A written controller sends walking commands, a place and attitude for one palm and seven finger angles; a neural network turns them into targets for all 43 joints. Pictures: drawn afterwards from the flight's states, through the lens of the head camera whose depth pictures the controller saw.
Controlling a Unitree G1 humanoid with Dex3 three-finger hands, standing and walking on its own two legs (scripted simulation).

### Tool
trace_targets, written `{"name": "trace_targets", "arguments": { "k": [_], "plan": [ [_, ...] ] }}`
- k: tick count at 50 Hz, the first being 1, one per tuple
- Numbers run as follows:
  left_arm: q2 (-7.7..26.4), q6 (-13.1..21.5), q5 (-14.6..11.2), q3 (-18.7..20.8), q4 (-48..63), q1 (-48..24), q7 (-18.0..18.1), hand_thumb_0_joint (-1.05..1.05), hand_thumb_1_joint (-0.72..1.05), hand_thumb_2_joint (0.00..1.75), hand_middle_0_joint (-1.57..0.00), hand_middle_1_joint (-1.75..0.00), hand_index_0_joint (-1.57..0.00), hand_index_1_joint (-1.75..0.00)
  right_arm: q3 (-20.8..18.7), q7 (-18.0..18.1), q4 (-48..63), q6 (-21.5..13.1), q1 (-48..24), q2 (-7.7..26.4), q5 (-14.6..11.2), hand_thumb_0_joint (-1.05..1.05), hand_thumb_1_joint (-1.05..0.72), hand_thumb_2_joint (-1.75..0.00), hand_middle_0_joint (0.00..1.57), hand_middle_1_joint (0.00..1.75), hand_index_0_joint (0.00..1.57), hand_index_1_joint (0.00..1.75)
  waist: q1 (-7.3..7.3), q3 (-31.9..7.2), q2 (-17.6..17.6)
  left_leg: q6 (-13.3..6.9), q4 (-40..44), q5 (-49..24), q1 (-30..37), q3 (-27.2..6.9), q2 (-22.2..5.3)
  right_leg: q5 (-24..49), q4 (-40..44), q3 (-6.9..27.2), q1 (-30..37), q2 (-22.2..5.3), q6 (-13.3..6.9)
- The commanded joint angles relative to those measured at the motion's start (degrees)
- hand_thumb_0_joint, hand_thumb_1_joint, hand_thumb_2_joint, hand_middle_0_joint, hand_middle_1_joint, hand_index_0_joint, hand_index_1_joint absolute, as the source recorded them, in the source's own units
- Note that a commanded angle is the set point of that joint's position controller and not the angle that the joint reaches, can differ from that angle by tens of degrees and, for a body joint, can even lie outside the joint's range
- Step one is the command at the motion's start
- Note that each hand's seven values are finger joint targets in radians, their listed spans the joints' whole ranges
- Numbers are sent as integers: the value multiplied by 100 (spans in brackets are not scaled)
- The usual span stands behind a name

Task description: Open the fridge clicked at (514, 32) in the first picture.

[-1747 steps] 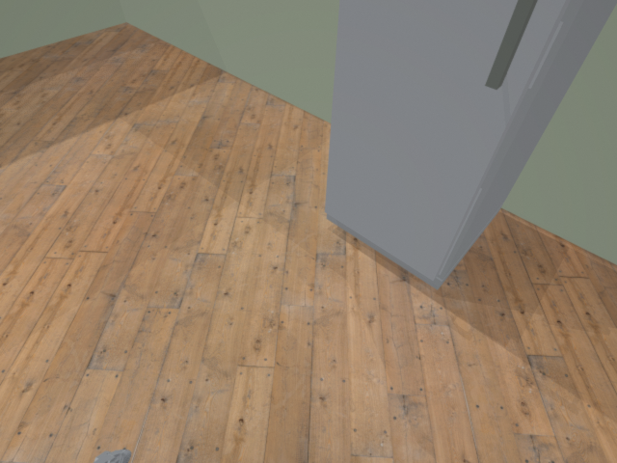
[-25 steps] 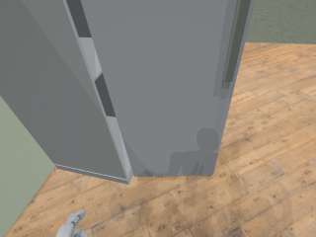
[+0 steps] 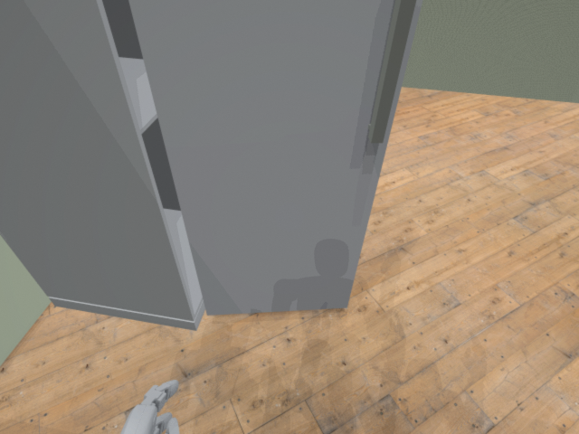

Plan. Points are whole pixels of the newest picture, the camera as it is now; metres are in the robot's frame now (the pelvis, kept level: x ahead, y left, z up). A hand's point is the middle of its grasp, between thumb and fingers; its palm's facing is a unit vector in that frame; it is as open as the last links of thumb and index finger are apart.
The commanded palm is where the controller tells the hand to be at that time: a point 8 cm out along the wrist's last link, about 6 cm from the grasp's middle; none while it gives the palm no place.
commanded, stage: stop stepping back and stand still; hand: right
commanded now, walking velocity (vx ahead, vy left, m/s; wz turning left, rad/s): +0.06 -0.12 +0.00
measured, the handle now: (389, 56) +0.72 -0.19 +0.25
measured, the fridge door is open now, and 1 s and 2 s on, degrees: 76 76 76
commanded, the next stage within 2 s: let the arm hang, fingers relaxed in 1.00 s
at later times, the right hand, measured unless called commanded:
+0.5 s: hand (577, 317) +0.21 -0.30 +0.15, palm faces +0.40 +0.78 -0.48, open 7.4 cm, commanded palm +0.16 -0.34 +0.17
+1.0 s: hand out of the picture +0.19 -0.33 +0.15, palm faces +0.44 +0.78 -0.43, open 7.4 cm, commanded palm +0.13 -0.36 +0.17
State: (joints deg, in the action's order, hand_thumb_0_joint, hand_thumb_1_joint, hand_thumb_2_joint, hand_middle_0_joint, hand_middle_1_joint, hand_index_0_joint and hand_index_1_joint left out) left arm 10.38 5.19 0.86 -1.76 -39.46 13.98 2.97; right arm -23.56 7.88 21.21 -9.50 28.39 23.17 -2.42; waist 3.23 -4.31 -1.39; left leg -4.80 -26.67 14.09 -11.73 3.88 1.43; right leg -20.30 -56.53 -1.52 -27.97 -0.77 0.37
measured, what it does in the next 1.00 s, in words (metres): steps on the spot: right foot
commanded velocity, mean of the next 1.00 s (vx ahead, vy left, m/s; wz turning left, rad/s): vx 0.00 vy -0.01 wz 0.00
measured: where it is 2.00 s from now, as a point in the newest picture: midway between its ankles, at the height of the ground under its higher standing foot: outside the picture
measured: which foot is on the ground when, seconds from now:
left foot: down 0.00-1.00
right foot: up 0.00-0.16, down 0.18-1.00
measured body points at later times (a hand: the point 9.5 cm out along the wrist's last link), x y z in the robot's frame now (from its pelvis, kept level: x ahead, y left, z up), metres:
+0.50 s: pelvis +0.02 -0.04 +0.00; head +0.02 -0.03 +0.45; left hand +0.18 +0.19 -0.09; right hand +0.19 -0.34 +0.18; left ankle +0.00 +0.07 -0.74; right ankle +0.02 -0.16 -0.74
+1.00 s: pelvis +0.00 -0.06 +0.00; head +0.00 -0.07 +0.45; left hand +0.17 +0.16 -0.08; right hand +0.16 -0.37 +0.17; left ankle +0.00 +0.07 -0.74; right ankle +0.02 -0.16 -0.74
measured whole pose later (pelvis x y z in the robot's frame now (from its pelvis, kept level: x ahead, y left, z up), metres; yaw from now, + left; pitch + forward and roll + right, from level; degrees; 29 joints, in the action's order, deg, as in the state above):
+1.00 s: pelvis +0.00 -0.06 +0.00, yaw -1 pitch +0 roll +1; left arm 11.3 7.8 0.7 -1.3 -35.4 12.5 4.3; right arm -22.0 8.4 23.6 -11.7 29.4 22.0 -1.7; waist 1.2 0.3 -0.3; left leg 0.7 -23.3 12.1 -11.0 3.5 -1.2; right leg -11.1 -25.7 -4.1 -14.7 -1.0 -1.7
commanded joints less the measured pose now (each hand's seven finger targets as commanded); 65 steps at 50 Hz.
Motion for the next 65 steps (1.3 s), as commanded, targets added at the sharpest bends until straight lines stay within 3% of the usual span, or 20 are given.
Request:
{"name": "trace_targets", "arguments": {
  "k": [1, 5, 7, 9, 10, 11, 13, 16, 18, 23, 32, 43, 47, 54, 55, 56, 57, 59, 61, 65],
  "plan": [
    [828, 487, -8, 332, 921, -711, 207, 0, 90, 90, -20, -30, -20, -30, 40, 89, 823, -333, -1287, 648, 80, 0, -90, -90, 20, 30, 20, 30, -353, 706, -159, -332, 1693, 1557, -941, -1557, -1541, 247, 973, -177, 460, -164, -102],
    [857, 691, 30, 388, 992, -640, 256, 0, 90, 90, -20, -30, -20, -30, -236, 221, 1531, -498, -1392, 1010, 148, 0, -90, -90, 20, 30, 20, 30, -210, 448, -329, -141, 1090, 752, -517, -1222, -1403, 514, 2631, -356, 1422, -5, -237],
    [943, 733, 18, 462, 1066, -568, 234, 0, 90, 90, -20, -30, -20, -30, -451, 259, 2025, -614, -1225, 1158, 123, 0, -90, -90, 20, 30, 20, 30, -218, 288, 437, 93, 412, 275, -467, -1084, -1119, 861, 3275, 60, 1879, -237, -327],
    [1045, 712, -30, 501, 1178, -586, 216, 0, 90, 90, -20, -30, -20, -30, -696, 296, 2190, -706, -792, 1240, 101, 0, -90, -90, 20, 30, 20, 30, -160, 22, 1366, 452, -396, -289, -516, -611, -474, 2127, 3427, 949, 2085, -903, -551],
    [1078, 686, -76, 524, 1228, -622, 174, 0, 90, 90, -20, -30, -20, -30, -803, 290, 2236, -739, -673, 1287, 90, 0, -90, -90, 20, 30, 20, 30, -105, -143, 1341, 593, -547, -651, -298, -477, -349, 2831, 3287, 1028, 2005, -1014, -565],
    [966, 655, -110, 511, 1178, -540, 152, 0, 90, 90, -20, -30, -20, -30, -913, 251, 1709, -693, -130, 1255, 56, 0, -90, -90, 20, 30, 20, 30, -163, -207, 1126, 584, -332, -866, 26, -470, -328, 2833, 3102, 730, 1712, -867, -502],
    [907, 624, -111, 503, 1222, -501, 111, 0, 90, 90, -20, -30, -20, -30, -914, 186, 1498, -654, 136, 1143, 35, 0, -90, -90, 20, 30, 20, 30, -239, -167, 902, 444, -144, -1579, 450, -575, -467, 2696, 2913, 385, 1332, -564, -322],
    [902, 576, -139, 538, 1213, -423, 57, 0, 90, 90, -20, -30, -20, -30, -819, 167, 1281, -656, 246, 1031, -27, 0, -90, -90, 20, 30, 20, 30, -329, -465, -75, 300, -17, -3002, 730, -937, -904, 2605, 2456, 13, 1330, -329, -127],
    [920, 557, -135, 524, 1217, -445, 62, 0, 90, 90, -20, -30, -20, -30, -743, 146, 1012, -592, 455, 920, -68, 0, -90, -90, 20, 30, 20, 30, -331, -467, -186, 307, -54, -3251, 764, -850, -955, 2619, 2593, -12, 1350, -297, -117],
    [921, 476, -100, 452, 1285, -643, 130, 0, 90, 90, -20, -30, -20, -30, -795, 123, 1381, -550, 266, 1145, -58, 0, -90, -90, 20, 30, 20, 30, -274, -347, 242, 454, 38, -2058, 269, -595, -603, 2796, 2980, 248, 1722, -485, -211],
    [882, 535, -24, 383, 1241, -714, 192, 0, 90, 90, -20, -30, -20, -30, -593, 170, 1661, -589, -367, 1008, 19, 0, -90, -90, 20, 30, 20, 30, -240, 57, 761, 424, 502, -401, 131, -598, -388, 997, 3555, 402, 1415, -401, -233],
    [925, 575, -16, 383, 1263, -713, 212, 0, 90, 90, -20, -30, -20, -30, -546, 168, 1394, -584, -232, 923, 87, 0, -90, -90, 20, 30, 20, 30, -215, 80, 777, 489, 423, -278, 426, -363, -178, 177, 4155, 683, 1048, -504, -207],
    [901, 564, -20, 385, 1278, -701, 203, 0, 90, 90, -20, -30, -20, -30, -535, 162, 1402, -582, -209, 905, 74, 0, -90, -90, 20, 30, 20, 30, -221, 10, 512, 484, 545, -539, 381, -429, -255, 565, 3889, 467, 1209, -407, -182],
    [892, 577, -8, 386, 1244, -710, 213, 0, 90, 90, -20, -30, -20, -30, -515, 169, 1529, -587, -248, 927, 58, 0, -90, -90, 20, 30, 20, 30, -228, -93, 649, 456, 594, -717, 349, -459, -311, 1113, 3655, 395, 1374, -326, -134],
    [2033, 717, -154, 645, -107, -973, -332, 0, 90, 90, -20, -30, -20, -30, 1774, -600, -2973, 269, -367, 79, 338, 0, -90, -90, 20, 30, 20, 30, -526, 305, 616, 332, -310, -1251, -455, -85, -830, 2587, 2692, 523, 1110, -622, -167],
    [1870, 213, -162, 667, -15, -648, -345, 0, 90, 90, -20, -30, -20, -30, 1611, -736, -3076, 775, -497, 100, 319, 0, -90, -90, 20, 30, 20, 30, -445, -61, 772, 320, -251, -501, -596, -273, -762, 2739, 2861, 481, 1369, -763, -147],
    [1837, 54, -150, 642, 127, -665, -315, 0, 90, 90, -20, -30, -20, -30, 1622, -763, -3012, 918, -568, 52, 315, 0, -90, -90, 20, 30, 20, 30, -436, 112, 967, 344, -505, 185, -671, -139, -600, 2394, 3041, 629, 1125, -895, -265],
    [1855, -61, -45, 570, 90, -716, -284, 0, 90, 90, -20, -30, -20, -30, 1718, -769, -3497, 892, -778, 107, 363, 0, -90, -90, 20, 30, 20, 30, -354, -26, 539, 317, -995, 603, -428, -211, -417, 2206, 3234, 1078, 727, -1053, -573],
    [1859, -141, 26, 502, 7, -798, -270, 0, 90, 90, -20, -30, -20, -30, 1798, -778, -4124, 875, -990, 228, 397, 0, -90, -90, 20, 30, 20, 30, -274, -61, -246, 267, -738, 240, -121, -325, -473, 2016, 3194, 1146, 610, -962, -601],
    [1440, -372, 53, 423, -371, -631, -277, 0, 90, 90, -20, -30, -20, -30, 1966, -754, -5393, 884, -1569, 351, 431, 0, -90, -90, 20, 30, 20, 30, -417, -5, -1251, -79, 368, -75, -631, -1026, -1293, 1012, 2338, 378, 1034, -147, -237]
  ]
}}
